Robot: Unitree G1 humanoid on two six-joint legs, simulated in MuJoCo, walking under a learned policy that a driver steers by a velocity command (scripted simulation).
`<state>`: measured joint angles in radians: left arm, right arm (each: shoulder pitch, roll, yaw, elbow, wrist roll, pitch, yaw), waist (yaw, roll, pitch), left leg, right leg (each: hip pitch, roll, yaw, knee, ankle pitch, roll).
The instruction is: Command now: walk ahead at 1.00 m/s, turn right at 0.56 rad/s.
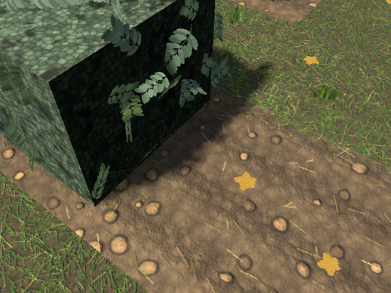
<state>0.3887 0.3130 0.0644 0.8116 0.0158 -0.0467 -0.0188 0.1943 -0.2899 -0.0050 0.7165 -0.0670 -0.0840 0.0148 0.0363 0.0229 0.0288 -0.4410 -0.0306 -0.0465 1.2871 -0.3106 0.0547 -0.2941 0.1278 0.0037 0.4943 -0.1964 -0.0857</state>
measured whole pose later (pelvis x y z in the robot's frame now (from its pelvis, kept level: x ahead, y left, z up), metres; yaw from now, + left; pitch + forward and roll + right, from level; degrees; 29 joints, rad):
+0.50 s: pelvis +0.46 -0.01 +0.01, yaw -24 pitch +2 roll +2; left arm 0.12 0.39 0.08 0.66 0.04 0.01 -0.07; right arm 0.41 -0.34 -0.06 0.82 -0.03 -0.10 -0.01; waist -0.06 -0.06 -0.01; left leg -0.06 0.02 0.17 0.34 -0.32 -0.02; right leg -0.72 -0.06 -0.02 1.19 -0.21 -0.08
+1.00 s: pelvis +0.85 -0.25 +0.00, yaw -52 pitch +2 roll -1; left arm 0.46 0.33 0.07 0.79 0.01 -0.05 -0.02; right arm 0.03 -0.26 0.02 0.56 -0.04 -0.05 0.02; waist 0.09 -0.01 0.03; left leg -0.72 0.14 -0.10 0.76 -0.07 -0.07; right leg -0.03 0.21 0.19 0.36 -0.32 -0.15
